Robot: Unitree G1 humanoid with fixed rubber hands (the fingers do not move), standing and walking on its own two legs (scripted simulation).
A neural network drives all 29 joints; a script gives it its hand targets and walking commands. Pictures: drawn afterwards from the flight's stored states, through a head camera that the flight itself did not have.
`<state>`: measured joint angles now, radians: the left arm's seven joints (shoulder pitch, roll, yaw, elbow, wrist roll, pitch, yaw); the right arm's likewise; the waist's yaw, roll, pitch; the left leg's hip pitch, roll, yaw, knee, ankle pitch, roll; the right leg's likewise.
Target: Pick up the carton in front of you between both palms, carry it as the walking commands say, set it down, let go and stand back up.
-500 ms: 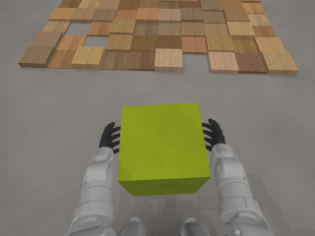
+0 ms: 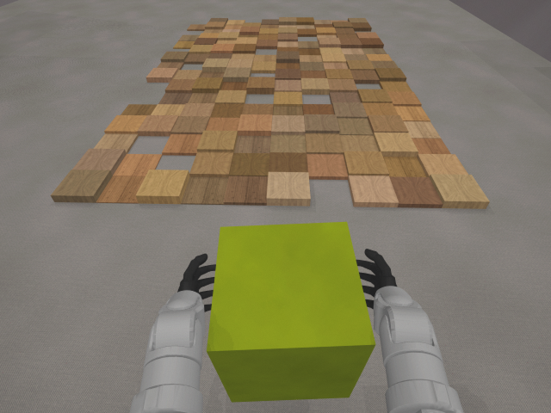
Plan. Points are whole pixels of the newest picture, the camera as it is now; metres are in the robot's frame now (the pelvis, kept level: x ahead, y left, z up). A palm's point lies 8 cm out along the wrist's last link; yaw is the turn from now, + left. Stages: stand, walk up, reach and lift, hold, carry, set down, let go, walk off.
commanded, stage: reach and lift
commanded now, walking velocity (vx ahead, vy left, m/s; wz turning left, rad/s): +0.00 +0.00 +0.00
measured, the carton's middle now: (287, 315) +0.31 +0.00 -0.05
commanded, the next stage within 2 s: hold in 0.86 s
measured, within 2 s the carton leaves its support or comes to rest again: neither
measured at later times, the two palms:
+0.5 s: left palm (189, 293) +0.30 +0.15 +0.03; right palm (384, 288) +0.30 -0.15 +0.03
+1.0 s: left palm (186, 291) +0.29 +0.15 +0.05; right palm (388, 285) +0.30 -0.15 +0.05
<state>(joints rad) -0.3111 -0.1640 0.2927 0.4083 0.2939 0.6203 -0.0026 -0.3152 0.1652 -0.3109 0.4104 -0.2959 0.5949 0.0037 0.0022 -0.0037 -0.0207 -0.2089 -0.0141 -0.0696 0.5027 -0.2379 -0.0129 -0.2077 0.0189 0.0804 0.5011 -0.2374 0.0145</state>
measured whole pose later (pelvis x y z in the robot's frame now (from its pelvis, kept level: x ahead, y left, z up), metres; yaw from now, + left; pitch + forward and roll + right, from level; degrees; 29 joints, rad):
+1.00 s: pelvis +0.01 +0.00 +0.01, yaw +0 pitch -6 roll +0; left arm -0.22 -0.14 0.18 0.19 0.25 0.75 0.01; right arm -0.22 0.14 -0.19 0.19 -0.25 0.73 0.00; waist 0.00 0.00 0.02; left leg -0.06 -0.01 -0.08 0.36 -0.19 -0.01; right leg -0.06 0.01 0.07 0.36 -0.19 0.01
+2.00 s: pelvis +0.16 +0.01 +0.00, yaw +1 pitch +6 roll +0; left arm -0.19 -0.14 0.08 -0.23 0.12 1.19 0.09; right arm -0.16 0.12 -0.17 -0.27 -0.09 1.19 -0.10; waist 0.00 -0.01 -0.17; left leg -0.43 0.04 0.09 0.89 -0.51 0.00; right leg -0.24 -0.04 -0.16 0.44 -0.31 -0.02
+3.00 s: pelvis +0.79 +0.03 +0.00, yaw +1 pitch +4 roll +0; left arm -0.17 -0.13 0.10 -0.41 0.09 1.22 0.09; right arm -0.16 0.13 -0.11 -0.43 -0.10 1.21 -0.09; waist 0.01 0.00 -0.06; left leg -0.58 0.09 0.16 0.58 -0.08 0.02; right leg 0.00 -0.03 -0.24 0.28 -0.34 -0.01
